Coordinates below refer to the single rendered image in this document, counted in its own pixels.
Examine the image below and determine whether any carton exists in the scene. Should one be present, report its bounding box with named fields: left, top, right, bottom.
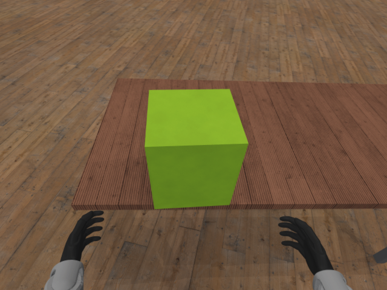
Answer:
left=145, top=89, right=249, bottom=209

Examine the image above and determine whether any robot right hand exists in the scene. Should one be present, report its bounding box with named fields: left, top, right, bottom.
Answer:
left=278, top=216, right=334, bottom=275

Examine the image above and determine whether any table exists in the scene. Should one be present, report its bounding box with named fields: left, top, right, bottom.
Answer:
left=71, top=78, right=387, bottom=263

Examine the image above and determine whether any left robot forearm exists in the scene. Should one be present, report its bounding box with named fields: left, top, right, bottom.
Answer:
left=44, top=260, right=84, bottom=290

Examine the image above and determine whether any right robot forearm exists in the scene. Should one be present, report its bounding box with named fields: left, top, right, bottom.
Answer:
left=313, top=269, right=353, bottom=290

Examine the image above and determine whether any robot left hand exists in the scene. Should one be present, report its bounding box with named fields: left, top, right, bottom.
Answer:
left=60, top=211, right=104, bottom=262

